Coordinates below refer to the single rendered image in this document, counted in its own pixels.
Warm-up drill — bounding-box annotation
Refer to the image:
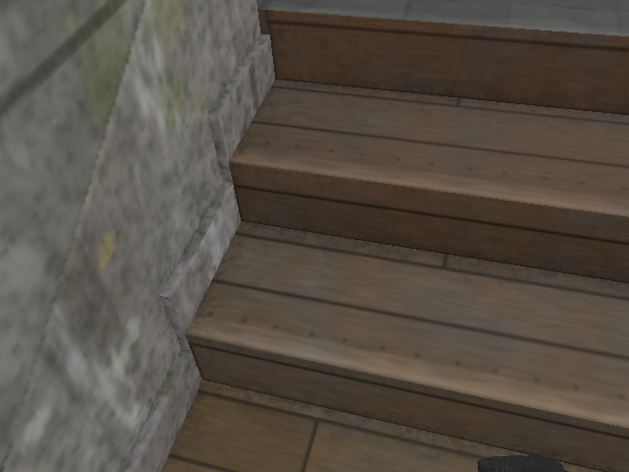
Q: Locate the robot right hand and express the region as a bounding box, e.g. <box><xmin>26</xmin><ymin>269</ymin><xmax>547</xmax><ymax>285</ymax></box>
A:
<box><xmin>478</xmin><ymin>452</ymin><xmax>568</xmax><ymax>472</ymax></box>

